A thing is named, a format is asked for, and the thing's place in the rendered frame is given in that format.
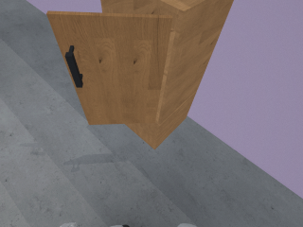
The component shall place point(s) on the handle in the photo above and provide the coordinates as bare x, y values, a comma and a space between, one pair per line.
72, 64

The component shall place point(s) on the cupboard door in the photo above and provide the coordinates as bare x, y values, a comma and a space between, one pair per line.
121, 57

